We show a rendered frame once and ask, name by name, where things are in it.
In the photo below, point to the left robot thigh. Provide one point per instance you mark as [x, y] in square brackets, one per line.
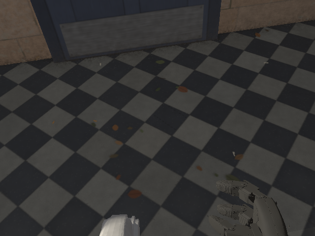
[121, 225]

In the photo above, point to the right robot hand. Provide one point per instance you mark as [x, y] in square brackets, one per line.
[264, 219]

